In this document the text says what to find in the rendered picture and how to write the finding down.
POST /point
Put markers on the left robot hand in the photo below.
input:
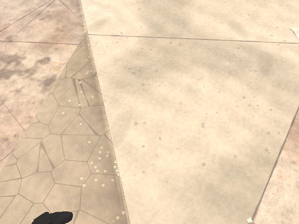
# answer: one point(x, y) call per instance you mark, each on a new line
point(54, 218)

